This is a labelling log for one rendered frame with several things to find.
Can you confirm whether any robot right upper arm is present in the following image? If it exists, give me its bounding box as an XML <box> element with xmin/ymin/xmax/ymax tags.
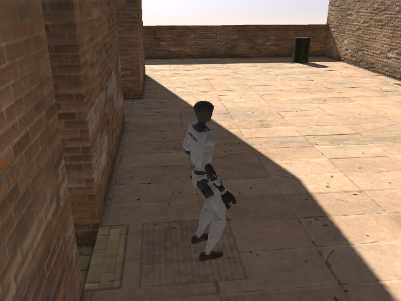
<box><xmin>201</xmin><ymin>132</ymin><xmax>216</xmax><ymax>172</ymax></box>

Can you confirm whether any right robot shin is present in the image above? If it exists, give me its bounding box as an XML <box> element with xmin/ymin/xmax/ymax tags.
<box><xmin>204</xmin><ymin>218</ymin><xmax>226</xmax><ymax>255</ymax></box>

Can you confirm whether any robot right hand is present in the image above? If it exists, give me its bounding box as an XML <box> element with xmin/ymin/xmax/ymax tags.
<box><xmin>221</xmin><ymin>191</ymin><xmax>237</xmax><ymax>209</ymax></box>

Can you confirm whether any robot left upper arm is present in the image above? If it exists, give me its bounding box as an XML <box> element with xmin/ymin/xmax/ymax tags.
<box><xmin>182</xmin><ymin>122</ymin><xmax>197</xmax><ymax>151</ymax></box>

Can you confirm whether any robot torso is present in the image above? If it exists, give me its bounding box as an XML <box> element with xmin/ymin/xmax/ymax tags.
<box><xmin>189</xmin><ymin>127</ymin><xmax>212</xmax><ymax>189</ymax></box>

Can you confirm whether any robot right forearm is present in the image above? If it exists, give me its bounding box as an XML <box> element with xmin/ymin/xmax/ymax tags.
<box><xmin>204</xmin><ymin>164</ymin><xmax>226</xmax><ymax>195</ymax></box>

